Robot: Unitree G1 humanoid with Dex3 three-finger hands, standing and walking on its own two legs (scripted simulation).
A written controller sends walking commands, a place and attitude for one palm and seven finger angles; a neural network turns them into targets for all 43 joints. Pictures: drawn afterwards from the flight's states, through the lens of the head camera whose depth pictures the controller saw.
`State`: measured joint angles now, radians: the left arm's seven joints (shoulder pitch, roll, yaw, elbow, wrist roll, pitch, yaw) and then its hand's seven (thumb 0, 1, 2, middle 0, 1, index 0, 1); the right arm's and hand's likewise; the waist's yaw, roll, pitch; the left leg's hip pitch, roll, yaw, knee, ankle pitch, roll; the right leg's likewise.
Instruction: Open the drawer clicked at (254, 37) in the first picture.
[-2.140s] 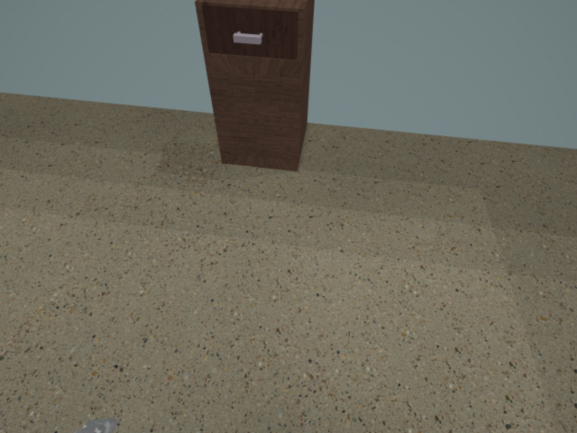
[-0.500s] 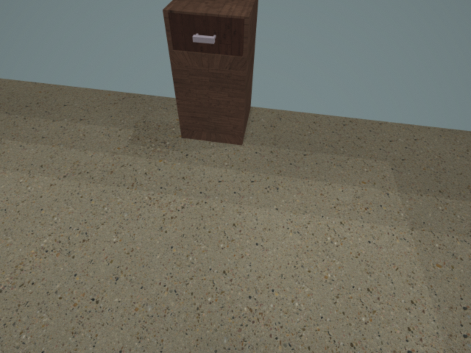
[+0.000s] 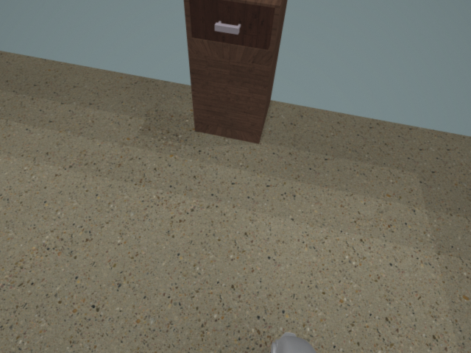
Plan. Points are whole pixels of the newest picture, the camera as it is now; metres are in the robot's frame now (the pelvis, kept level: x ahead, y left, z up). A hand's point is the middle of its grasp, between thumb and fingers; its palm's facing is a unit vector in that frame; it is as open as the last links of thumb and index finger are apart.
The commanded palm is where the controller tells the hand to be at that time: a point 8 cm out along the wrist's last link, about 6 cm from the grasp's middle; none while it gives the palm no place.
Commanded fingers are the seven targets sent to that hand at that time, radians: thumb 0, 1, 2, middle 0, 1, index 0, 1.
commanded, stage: walk to a spot facing it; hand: left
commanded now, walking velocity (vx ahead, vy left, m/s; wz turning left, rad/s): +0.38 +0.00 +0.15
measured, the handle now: (228, 26) +1.37 +0.05 -0.08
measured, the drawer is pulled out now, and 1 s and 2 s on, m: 0.00 0.00 0.00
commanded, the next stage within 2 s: turn to face it in 0.90 s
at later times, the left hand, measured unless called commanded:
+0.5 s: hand out of the picture +0.16 +0.19 -0.21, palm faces +0.21 -0.96 -0.17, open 7.2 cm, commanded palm none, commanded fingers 0.00 0.90 0.90 -0.20 -0.30 -0.20 -0.30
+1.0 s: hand (162, 197) +0.52 +0.20 -0.18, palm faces +0.10 -0.97 -0.21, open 7.3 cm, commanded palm none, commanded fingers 0.00 0.90 0.90 -0.20 -0.30 -0.20 -0.30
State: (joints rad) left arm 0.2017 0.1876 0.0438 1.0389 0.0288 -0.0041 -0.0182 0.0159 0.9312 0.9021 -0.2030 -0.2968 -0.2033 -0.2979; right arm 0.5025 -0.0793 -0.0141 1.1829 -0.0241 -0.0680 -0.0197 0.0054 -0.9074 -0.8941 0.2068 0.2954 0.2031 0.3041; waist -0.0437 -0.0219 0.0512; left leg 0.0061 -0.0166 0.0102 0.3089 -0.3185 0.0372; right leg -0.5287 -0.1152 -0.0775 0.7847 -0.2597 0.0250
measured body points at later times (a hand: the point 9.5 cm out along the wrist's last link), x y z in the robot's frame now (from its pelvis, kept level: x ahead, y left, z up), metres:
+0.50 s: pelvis +0.22 +0.01 -0.02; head +0.22 +0.04 +0.43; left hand +0.15 +0.24 -0.19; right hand +0.37 -0.23 -0.13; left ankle +0.29 +0.11 -0.75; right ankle +0.17 -0.15 -0.74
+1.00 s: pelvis +0.44 +0.01 -0.02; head +0.47 +0.00 +0.43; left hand +0.51 +0.25 -0.16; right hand +0.35 -0.21 -0.17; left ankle +0.29 +0.11 -0.74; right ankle +0.57 -0.09 -0.74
